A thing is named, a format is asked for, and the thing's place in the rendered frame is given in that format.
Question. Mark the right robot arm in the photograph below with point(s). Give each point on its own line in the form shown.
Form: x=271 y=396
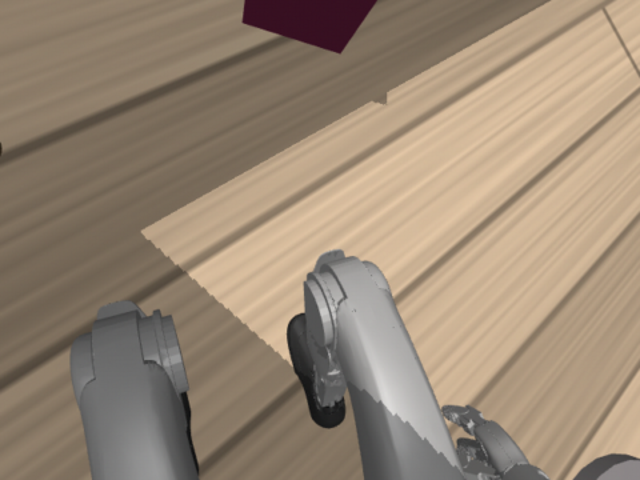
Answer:
x=525 y=472

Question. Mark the right robot hand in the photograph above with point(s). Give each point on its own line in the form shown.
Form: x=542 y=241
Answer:
x=494 y=452

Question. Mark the left robot foot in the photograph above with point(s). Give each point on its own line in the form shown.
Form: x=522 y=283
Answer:
x=188 y=417

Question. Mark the right robot foot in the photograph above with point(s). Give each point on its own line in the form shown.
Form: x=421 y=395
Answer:
x=326 y=417

